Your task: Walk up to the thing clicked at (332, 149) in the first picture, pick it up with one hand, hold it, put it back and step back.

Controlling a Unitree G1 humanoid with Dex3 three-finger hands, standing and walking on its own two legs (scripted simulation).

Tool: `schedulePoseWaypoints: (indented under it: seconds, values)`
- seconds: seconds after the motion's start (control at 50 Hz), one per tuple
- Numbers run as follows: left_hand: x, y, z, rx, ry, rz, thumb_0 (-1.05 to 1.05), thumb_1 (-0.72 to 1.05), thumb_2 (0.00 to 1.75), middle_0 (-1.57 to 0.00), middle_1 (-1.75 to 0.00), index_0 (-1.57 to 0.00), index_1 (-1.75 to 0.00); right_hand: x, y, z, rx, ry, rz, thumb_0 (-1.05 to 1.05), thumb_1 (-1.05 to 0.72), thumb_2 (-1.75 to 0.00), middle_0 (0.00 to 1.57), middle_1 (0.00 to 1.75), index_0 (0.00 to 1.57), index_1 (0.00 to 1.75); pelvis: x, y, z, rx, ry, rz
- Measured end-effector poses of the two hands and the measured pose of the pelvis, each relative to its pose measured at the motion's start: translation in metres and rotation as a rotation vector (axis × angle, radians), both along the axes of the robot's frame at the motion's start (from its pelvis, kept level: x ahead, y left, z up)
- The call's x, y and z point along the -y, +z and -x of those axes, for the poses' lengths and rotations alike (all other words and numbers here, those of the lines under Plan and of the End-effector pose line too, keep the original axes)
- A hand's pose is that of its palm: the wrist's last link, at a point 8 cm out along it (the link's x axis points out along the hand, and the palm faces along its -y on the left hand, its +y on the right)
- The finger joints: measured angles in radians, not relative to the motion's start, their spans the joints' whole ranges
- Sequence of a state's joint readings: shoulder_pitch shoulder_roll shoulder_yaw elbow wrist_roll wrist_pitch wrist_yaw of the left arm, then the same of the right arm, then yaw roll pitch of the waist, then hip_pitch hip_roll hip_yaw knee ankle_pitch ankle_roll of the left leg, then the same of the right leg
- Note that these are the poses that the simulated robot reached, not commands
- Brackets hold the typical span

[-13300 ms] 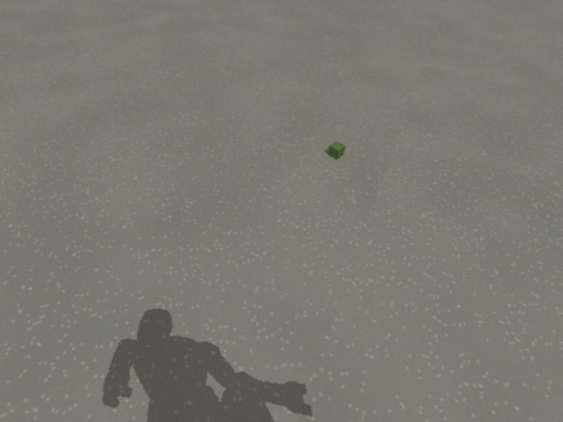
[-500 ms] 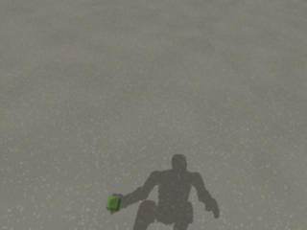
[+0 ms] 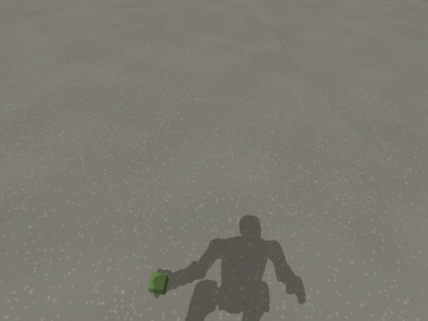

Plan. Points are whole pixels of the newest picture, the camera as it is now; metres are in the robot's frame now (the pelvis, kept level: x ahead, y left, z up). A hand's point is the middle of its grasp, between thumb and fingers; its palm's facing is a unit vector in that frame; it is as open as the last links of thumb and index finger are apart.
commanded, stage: rise first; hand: left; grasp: from above
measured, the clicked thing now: (158, 283) +0.43 +0.22 -0.75
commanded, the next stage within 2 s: none
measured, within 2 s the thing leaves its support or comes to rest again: neither
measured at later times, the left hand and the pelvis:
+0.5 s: hand out of the picture +0.13 +0.26 -0.21, palm faces -0.12 -0.90 -0.42, open 13.2 cm; pelvis -0.01 +0.01 -0.06, yaw +1 degrees
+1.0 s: hand out of the picture +0.14 +0.28 -0.32, palm faces -0.37 -0.73 -0.58, open 14.1 cm; pelvis -0.04 +0.01 -0.17, yaw +1 degrees
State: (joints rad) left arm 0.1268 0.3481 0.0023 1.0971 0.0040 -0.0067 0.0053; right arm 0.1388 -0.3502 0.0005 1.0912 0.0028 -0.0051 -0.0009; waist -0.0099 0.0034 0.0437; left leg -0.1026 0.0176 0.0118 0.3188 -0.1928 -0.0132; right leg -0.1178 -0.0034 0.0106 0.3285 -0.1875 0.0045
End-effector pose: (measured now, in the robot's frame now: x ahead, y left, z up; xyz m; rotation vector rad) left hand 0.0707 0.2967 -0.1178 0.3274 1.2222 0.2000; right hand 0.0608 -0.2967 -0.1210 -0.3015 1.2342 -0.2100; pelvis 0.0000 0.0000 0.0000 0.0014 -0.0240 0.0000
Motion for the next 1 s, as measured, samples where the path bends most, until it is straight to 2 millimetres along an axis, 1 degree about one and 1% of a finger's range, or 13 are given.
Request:
schedulePoseWaypoints:
  seconds: [0.06, 0.1, 0.16, 0.22, 0.3, 0.4, 0.52, 0.6, 0.68, 0.82, 0.9, 0.94, 1.0]
  values:
    - [0.004, -0.001, -0.019, 0.081, 0.029, 0.011, 0.01, 0.85, 0.89, -0.22, -0.35, -0.22, -0.36, -0.009, -0.001, -0.006, 0.072, 0.014, -0.006, 0.01, -0.91, -0.9, 0.2, 0.3, 0.2, 0.3, 0.0, -0.004, 0.007, -0.033, 0.018, 0.002]
    - [0.004, -0.006, -0.034, 0.096, 0.019, 0.019, 0.01, 0.78, 0.88, -0.24, -0.41, -0.23, -0.42, -0.016, -0.003, -0.009, 0.098, 0.022, -0.017, 0.01, -0.92, -0.9, 0.2, 0.3, 0.2, 0.3, 0.0, -0.008, 0.011, -0.064, 0.022, 0.004]
    - [0.002, -0.013, -0.055, 0.116, -0.026, 0.018, 0.01, 0.64, 0.87, -0.25, -0.53, -0.24, -0.54, -0.026, -0.008, -0.012, 0.135, 0.022, -0.034, 0.01, -0.93, -0.9, 0.2, 0.3, 0.2, 0.3, 0.0, -0.017, 0.016, -0.112, 0.019, 0.005]
    - [0.0, -0.015, -0.067, 0.138, -0.061, -0.002, 0.01, 0.46, 0.85, -0.24, -0.66, -0.24, -0.66, -0.036, -0.012, -0.014, 0.168, 0.009, -0.055, 0.01, -0.93, -0.91, 0.2, 0.3, 0.21, 0.3, -0.001, -0.023, 0.016, -0.136, 0.015, 0.006]
    - [-0.001, -0.018, -0.066, 0.109, -0.083, -0.028, 0.01, 0.18, 0.86, -0.23, -0.78, -0.24, -0.77, -0.046, -0.015, -0.021, 0.207, 0.003, -0.077, 0.01, -0.93, -0.9, 0.2, 0.3, 0.21, 0.3, -0.005, -0.029, 0.014, -0.158, 0.015, 0.009]
    - [-0.005, -0.034, -0.057, 0.072, -0.098, -0.046, 0.0, -0.15, 0.87, -0.22, -0.87, -0.22, -0.87, -0.053, -0.022, -0.039, 0.273, 0.035, -0.076, 0.01, -0.91, -0.9, 0.2, 0.3, 0.21, 0.3, -0.009, -0.044, 0.013, -0.205, 0.016, 0.015]
    - [-0.007, -0.053, -0.052, 0.092, -0.145, -0.07, 0.0, -0.39, 0.91, -0.18, -0.94, -0.17, -0.95, -0.057, -0.035, -0.064, 0.339, 0.074, -0.053, 0.01, -0.91, -0.9, 0.2, 0.3, 0.21, 0.3, -0.014, -0.067, 0.013, -0.259, 0.02, 0.024]
    - [-0.007, -0.062, -0.049, 0.092, -0.176, -0.087, 0.0, -0.48, 0.95, -0.15, -0.97, -0.14, -0.99, -0.061, -0.042, -0.079, 0.374, 0.095, -0.047, 0.01, -0.91, -0.9, 0.2, 0.3, 0.21, 0.3, -0.016, -0.079, 0.012, -0.289, 0.022, 0.032]
    - [-0.007, -0.07, -0.047, 0.084, -0.203, -0.105, 0.0, -0.52, 0.97, -0.12, -1.0, -0.11, -1.01, -0.067, -0.048, -0.091, 0.405, 0.117, -0.05, 0.01, -0.9, -0.9, 0.2, 0.3, 0.21, 0.3, -0.018, -0.09, 0.012, -0.319, 0.024, 0.039]
    - [-0.009, -0.087, -0.049, 0.082, -0.262, -0.143, 0.0, -0.53, 0.97, -0.1, -1.03, -0.09, -1.04, -0.075, -0.067, -0.102, 0.444, 0.154, -0.065, 0.01, -0.89, -0.9, 0.2, 0.3, 0.21, 0.3, -0.018, -0.112, 0.015, -0.376, 0.026, 0.047]
    - [-0.012, -0.11, -0.058, 0.086, -0.329, -0.181, 0.0, -0.53, 0.96, -0.09, -1.05, -0.08, -1.05, -0.074, -0.087, -0.103, 0.457, 0.179, -0.069, 0.01, -0.88, -0.9, 0.2, 0.3, 0.21, 0.3, -0.017, -0.134, 0.022, -0.42, 0.028, 0.048]
    - [-0.014, -0.125, -0.066, 0.093, -0.379, -0.203, 0.0, -0.52, 0.96, -0.08, -1.05, -0.07, -1.05, -0.072, -0.102, -0.102, 0.457, 0.193, -0.069, 0.01, -0.86, -0.89, 0.2, 0.3, 0.21, 0.3, -0.016, -0.148, 0.027, -0.447, 0.028, 0.046]
    - [-0.014, -0.153, -0.081, 0.117, -0.467, -0.241, 0.0, -0.5, 0.96, -0.06, -1.05, -0.06, -1.05, -0.066, -0.13, -0.098, 0.446, 0.208, -0.066, 0.01, -0.84, -0.89, 0.2, 0.3, 0.21, 0.3, -0.014, -0.174, 0.035, -0.488, 0.028, 0.044]
